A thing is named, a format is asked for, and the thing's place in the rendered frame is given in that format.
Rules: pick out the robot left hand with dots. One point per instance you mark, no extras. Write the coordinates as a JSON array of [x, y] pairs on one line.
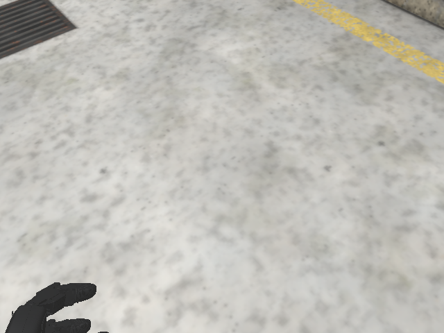
[[31, 317]]

